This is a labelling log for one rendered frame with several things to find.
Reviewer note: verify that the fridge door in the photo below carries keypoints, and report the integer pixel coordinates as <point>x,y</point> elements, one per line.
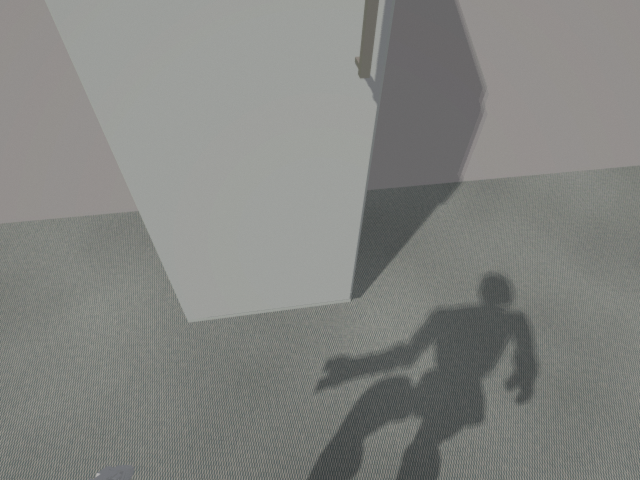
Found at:
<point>244,133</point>

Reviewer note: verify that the handle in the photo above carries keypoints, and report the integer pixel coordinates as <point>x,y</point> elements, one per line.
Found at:
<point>367,41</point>

